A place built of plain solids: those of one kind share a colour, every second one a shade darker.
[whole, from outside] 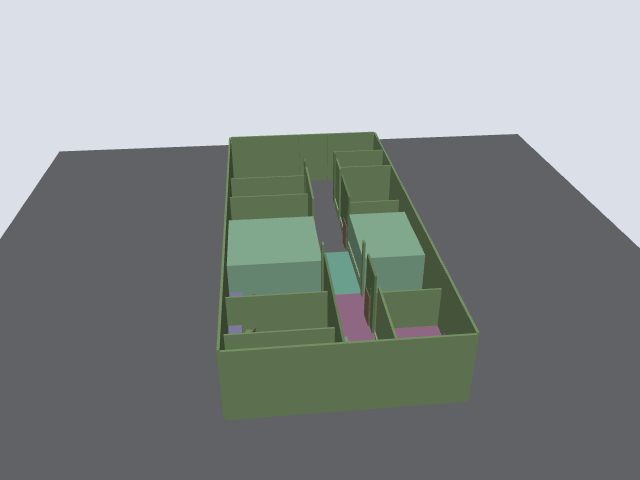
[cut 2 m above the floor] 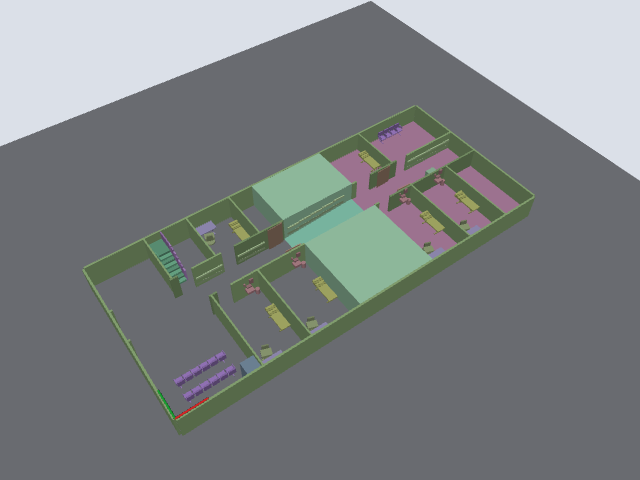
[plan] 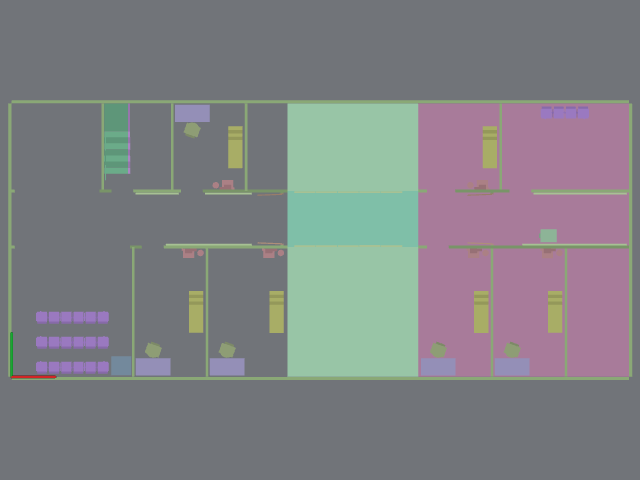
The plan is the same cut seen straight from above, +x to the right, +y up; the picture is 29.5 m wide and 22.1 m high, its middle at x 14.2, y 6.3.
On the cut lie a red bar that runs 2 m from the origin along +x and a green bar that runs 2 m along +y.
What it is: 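Two hospital wings' corridors, 2.58 m wide, joined by a ramp of 7 per cent rising 0.42 m, 28.4 x 12.6 m in all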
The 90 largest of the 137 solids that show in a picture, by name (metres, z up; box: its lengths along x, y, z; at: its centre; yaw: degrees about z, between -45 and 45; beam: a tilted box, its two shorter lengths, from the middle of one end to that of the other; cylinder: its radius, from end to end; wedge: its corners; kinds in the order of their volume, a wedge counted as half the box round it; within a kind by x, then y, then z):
{
 "service_1": {"box": [6.02, 5.98, 3.14], "at": [15.71, 2.99, 1.52]},
 "service_2": {"box": [6.02, 4.04, 3.14], "at": [15.71, 10.57, 1.52]},
 "wall_1": {"box": [0.15, 12.59, 4.52], "at": [-0.07, 6.3, 2.21]},
 "wall_2": {"box": [0.15, 0.14, 4.52], "at": [0.07, 5.98, 2.21]},
 "wall_3": {"box": [0.15, 0.14, 4.52], "at": [0.07, 8.55, 2.21]},
 "wall_4": {"box": [0.12, 4.04, 4.52], "at": [4.2, 10.57, 2.21]},
 "wall_5": {"box": [0.55, 0.14, 4.52], "at": [4.33, 8.55, 2.21]},
 "wall_6": {"box": [0.12, 5.98, 3.14], "at": [5.6, 2.99, 1.52]},
 "wall_7": {"box": [0.55, 0.14, 4.52], "at": [5.72, 5.98, 2.21]},
 "wall_8": {"box": [2.2, 0.14, 4.52], "at": [6.7, 8.55, 2.21]},
 "wall_9": {"box": [0.12, 4.04, 4.52], "at": [7.4, 10.57, 2.21]},
 "wall_10": {"box": [0.12, 5.98, 3.14], "at": [9.0, 2.99, 1.52]},
 "wall_11": {"box": [5.7, 0.14, 4.52], "at": [9.85, 5.98, 2.21]},
 "wall_12": {"box": [3.9, 0.14, 4.52], "at": [10.75, 8.55, 2.21]},
 "wall_13": {"box": [0.12, 4.04, 3.14], "at": [10.8, 10.57, 1.52]},
 "wall_14": {"box": [28.43, 0.15, 4.52], "at": [14.21, -0.07, 2.21]},
 "wall_15": {"box": [28.43, 0.15, 4.52], "at": [14.21, 12.67, 2.21]},
 "wall_16": {"box": [0.4, 0.14, 4.52], "at": [18.92, 5.98, 2.21]},
 "wall_17": {"box": [0.4, 0.14, 4.52], "at": [18.92, 8.55, 2.21]},
 "wall_18": {"box": [2.5, 0.14, 4.52], "at": [21.67, 8.55, 2.21]},
 "wall_19": {"box": [0.12, 5.98, 3.14], "at": [22.12, 2.99, 1.52]},
 "wall_20": {"box": [0.12, 4.04, 3.14], "at": [22.52, 10.57, 1.52]},
 "wall_21": {"box": [8.3, 0.14, 4.52], "at": [24.27, 5.98, 2.21]},
 "wall_22": {"box": [0.12, 5.98, 3.14], "at": [25.52, 2.99, 1.52]},
 "wall_23": {"box": [4.5, 0.14, 4.52], "at": [26.17, 8.55, 2.21]},
 "wall_24": {"box": [0.15, 12.59, 4.52], "at": [28.5, 6.3, 2.21]},
 "wing_1": {"box": [9.7, 12.59, 0.47], "at": [23.57, 6.3, 0.19]},
 "ramp_1": {"wedge": [[12.7, 5.98, -0.05], [12.7, 5.98, 0.0], [12.7, 8.55, -0.05], [12.7, 8.55, 0.0], [18.72, 5.98, -0.05], [18.72, 5.98, 0.42], [18.72, 8.55, -0.05], [18.72, 8.55, 0.42]]},
 "stairs_indoor_1": {"box": [1.1, 0.28, 0.21], "at": [4.81, 9.49, 0.06]},
 "stairs_indoor_2": {"box": [1.1, 0.28, 0.37], "at": [4.81, 9.77, 0.14]},
 "stairs_indoor_3": {"box": [1.1, 0.28, 0.53], "at": [4.81, 10.05, 0.21]},
 "stairs_indoor_4": {"box": [1.1, 0.28, 0.69], "at": [4.81, 10.33, 0.29]},
 "stairs_indoor_5": {"box": [1.1, 0.28, 0.85], "at": [4.81, 10.61, 0.38]},
 "stairs_indoor_6": {"box": [1.1, 0.28, 1.01], "at": [4.81, 10.89, 0.46]},
 "stairs_indoor_7": {"box": [1.1, 0.28, 1.17], "at": [4.81, 11.17, 0.54]},
 "stairs_indoor_8": {"box": [1.1, 1.28, 1.33], "at": [4.81, 11.95, 0.61]},
 "vending_machine_1": {"box": [0.92, 0.87, 1.88], "at": [5.05, 0.51, 0.89]},
 "treatment_couch_1": {"box": [0.66, 1.93, 0.1], "at": [8.5, 2.99, 0.57]},
 "treatment_couch_2": {"box": [0.66, 1.93, 0.1], "at": [10.3, 10.57, 0.57]},
 "treatment_couch_3": {"box": [0.66, 1.93, 0.1], "at": [12.2, 2.99, 0.57]},
 "treatment_couch_4": {"box": [0.66, 1.93, 0.1], "at": [21.62, 2.99, 0.99]},
 "treatment_couch_5": {"box": [0.66, 1.93, 0.1], "at": [22.02, 10.57, 0.99]},
 "treatment_couch_6": {"box": [0.66, 1.93, 0.1], "at": [25.02, 2.99, 0.99]},
 "desk_1": {"box": [1.6, 0.8, 0.07], "at": [6.52, 0.46, 0.69]},
 "desk_2": {"box": [1.6, 0.8, 0.07], "at": [8.32, 12.13, 0.69]},
 "desk_3": {"box": [1.6, 0.8, 0.07], "at": [9.92, 0.46, 0.69]},
 "desk_4": {"box": [1.6, 0.8, 0.07], "at": [19.64, 0.46, 1.12]},
 "desk_5": {"box": [1.6, 0.8, 0.07], "at": [23.04, 0.46, 1.12]},
 "beam_seat_1": {"box": [0.47, 0.48, 0.08], "at": [1.4, 0.46, 0.41]},
 "beam_seat_2": {"box": [0.45, 0.11, 0.42], "at": [1.4, 1.34, 0.65]},
 "beam_seat_3": {"box": [0.47, 0.48, 0.08], "at": [1.4, 1.61, 0.41]},
 "beam_seat_4": {"box": [0.45, 0.11, 0.42], "at": [1.4, 2.5, 0.65]},
 "beam_seat_5": {"box": [0.47, 0.48, 0.08], "at": [1.96, 0.46, 0.41]},
 "beam_seat_6": {"box": [0.45, 0.11, 0.42], "at": [1.96, 1.34, 0.65]},
 "beam_seat_7": {"box": [0.47, 0.48, 0.08], "at": [1.96, 1.61, 0.41]},
 "beam_seat_8": {"box": [0.45, 0.11, 0.42], "at": [1.96, 2.5, 0.65]},
 "beam_seat_9": {"box": [0.47, 0.48, 0.08], "at": [2.52, 0.46, 0.41]},
 "beam_seat_10": {"box": [0.45, 0.11, 0.42], "at": [2.52, 1.34, 0.65]},
 "beam_seat_11": {"box": [0.47, 0.48, 0.08], "at": [2.52, 1.61, 0.41]},
 "beam_seat_12": {"box": [0.45, 0.11, 0.42], "at": [2.52, 2.5, 0.65]},
 "beam_seat_13": {"box": [0.47, 0.48, 0.08], "at": [3.08, 0.46, 0.41]},
 "beam_seat_14": {"box": [0.45, 0.11, 0.42], "at": [3.08, 1.34, 0.65]},
 "beam_seat_15": {"box": [0.47, 0.48, 0.08], "at": [3.08, 1.61, 0.41]},
 "beam_seat_16": {"box": [0.47, 0.48, 0.08], "at": [3.64, 0.46, 0.41]},
 "beam_seat_17": {"box": [0.45, 0.11, 0.42], "at": [3.64, 1.34, 0.65]},
 "beam_seat_18": {"box": [0.47, 0.48, 0.08], "at": [3.64, 1.61, 0.41]},
 "beam_seat_19": {"box": [0.45, 0.11, 0.42], "at": [3.64, 2.5, 0.65]},
 "beam_seat_20": {"box": [0.47, 0.48, 0.08], "at": [4.2, 0.46, 0.41]},
 "beam_seat_21": {"box": [0.45, 0.11, 0.42], "at": [4.2, 1.34, 0.65]},
 "beam_seat_22": {"box": [0.47, 0.48, 0.08], "at": [4.2, 1.61, 0.41]},
 "task_chair_1": {"box": [0.68, 0.48, 0.26], "at": [6.53, 1.23, 0.58], "yaw": -19.9},
 "task_chair_2": {"box": [0.68, 0.48, 0.26], "at": [8.31, 11.36, 0.58], "yaw": -19.9},
 "task_chair_3": {"box": [0.68, 0.48, 0.26], "at": [9.93, 1.23, 0.58], "yaw": -19.9},
 "task_chair_4": {"box": [0.68, 0.48, 0.26], "at": [19.65, 1.23, 1.0], "yaw": -19.9},
 "task_chair_5": {"box": [0.68, 0.48, 0.26], "at": [23.05, 1.23, 1.0], "yaw": -19.9},
 "cart_ward_1": {"box": [0.74, 0.59, 0.92], "at": [24.72, 6.5, 1.01]},
 "stair_wall_1": {"box": [0.1, 1.28, 2.23], "at": [5.41, 11.95, 1.06]},
 "sink_clinical_1": {"box": [0.52, 0.44, 0.2], "at": [8.15, 5.68, 0.76]},
 "sink_clinical_2": {"box": [0.52, 0.44, 0.2], "at": [9.95, 8.84, 0.76]},
 "sink_clinical_3": {"box": [0.52, 0.44, 0.2], "at": [11.85, 5.68, 0.76]},
 "sink_clinical_4": {"box": [0.52, 0.44, 0.2], "at": [21.27, 5.68, 1.18]},
 "sink_clinical_5": {"box": [0.52, 0.44, 0.2], "at": [21.67, 8.84, 1.18]},
 "sink_clinical_6": {"box": [0.52, 0.44, 0.2], "at": [24.67, 5.68, 1.18]},
 "fire_doors_1": {"box": [1.13, 0.06, 2.15], "at": [11.88, 8.38, 1.02], "yaw": 2.0},
 "fire_doors_2": {"box": [1.13, 0.06, 2.15], "at": [21.56, 8.38, 1.45], "yaw": 2.0},
 "handrail_wall_1": {"box": [2.0, 0.09, 0.14], "at": [6.7, 8.44, 0.9]},
 "handrail_wall_2": {"box": [3.96, 0.09, 0.14], "at": [9.08, 6.09, 0.9]},
 "handrail_wall_3": {"box": [2.16, 0.09, 0.14], "at": [9.98, 8.44, 0.9]},
 "handrail_wall_4": {"box": [4.81, 0.09, 0.14], "at": [25.92, 6.09, 1.32]},
 "handrail_wall_5": {"box": [4.3, 0.09, 0.14], "at": [26.17, 8.44, 1.32]}
}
